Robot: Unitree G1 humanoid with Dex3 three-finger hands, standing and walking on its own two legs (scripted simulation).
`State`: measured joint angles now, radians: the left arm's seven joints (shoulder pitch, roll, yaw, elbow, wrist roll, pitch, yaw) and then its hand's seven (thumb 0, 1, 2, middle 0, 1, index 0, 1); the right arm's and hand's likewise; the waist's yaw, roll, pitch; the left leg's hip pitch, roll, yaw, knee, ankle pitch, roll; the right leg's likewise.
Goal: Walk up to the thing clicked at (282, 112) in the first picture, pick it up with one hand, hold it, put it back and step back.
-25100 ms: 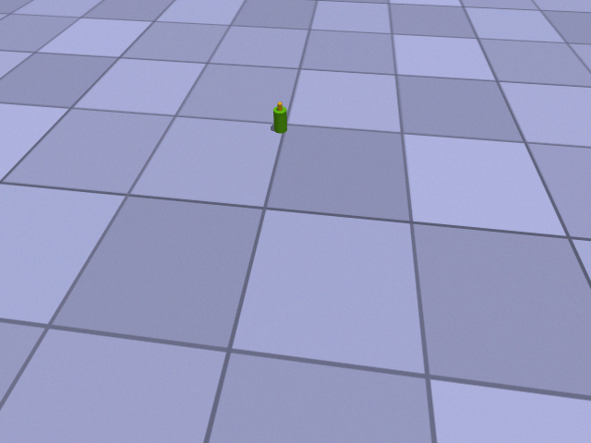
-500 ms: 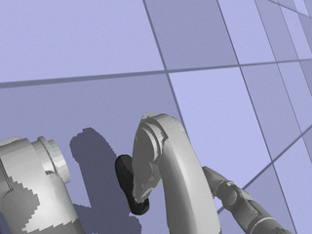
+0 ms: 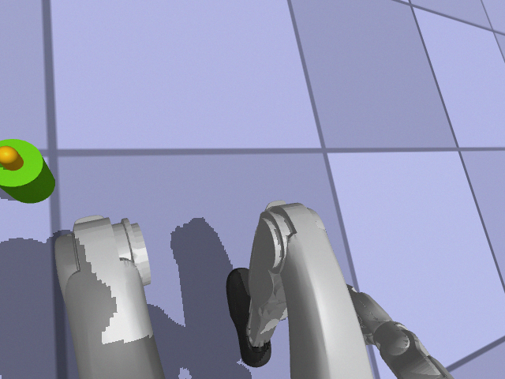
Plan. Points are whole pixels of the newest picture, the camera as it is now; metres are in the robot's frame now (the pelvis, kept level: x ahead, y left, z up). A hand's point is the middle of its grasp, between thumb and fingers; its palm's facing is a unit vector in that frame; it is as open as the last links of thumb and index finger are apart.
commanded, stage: home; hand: left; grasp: from the side
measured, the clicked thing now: (20, 170) +0.42 +0.32 -0.21
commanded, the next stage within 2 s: none
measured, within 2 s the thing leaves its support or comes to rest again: neither
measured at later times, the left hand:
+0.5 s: hand out of the picture +0.27 +0.36 +0.05, palm faces +0.32 -0.81 -0.50, open 17.3 cm
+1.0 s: hand out of the picture +0.23 +0.27 +0.27, palm faces +0.36 -0.85 -0.37, open 17.5 cm
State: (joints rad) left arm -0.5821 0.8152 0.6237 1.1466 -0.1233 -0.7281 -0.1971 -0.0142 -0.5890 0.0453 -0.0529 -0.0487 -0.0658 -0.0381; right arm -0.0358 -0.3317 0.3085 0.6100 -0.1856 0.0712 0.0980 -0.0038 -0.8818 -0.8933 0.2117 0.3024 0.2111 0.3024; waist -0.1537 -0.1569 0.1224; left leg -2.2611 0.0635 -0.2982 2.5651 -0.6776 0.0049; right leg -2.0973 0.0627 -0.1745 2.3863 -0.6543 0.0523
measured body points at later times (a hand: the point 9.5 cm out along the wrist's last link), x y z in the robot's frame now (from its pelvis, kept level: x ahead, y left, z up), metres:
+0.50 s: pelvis +0.01 -0.02 +0.14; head +0.21 +0.05 +0.54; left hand +0.25 +0.40 +0.08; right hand +0.22 -0.24 +0.00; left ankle +0.08 +0.13 -0.27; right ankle +0.13 -0.13 -0.27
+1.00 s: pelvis +0.08 +0.00 +0.36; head +0.15 +0.04 +0.80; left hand +0.21 +0.31 +0.29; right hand +0.30 -0.21 +0.27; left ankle +0.08 +0.13 -0.27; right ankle +0.13 -0.13 -0.27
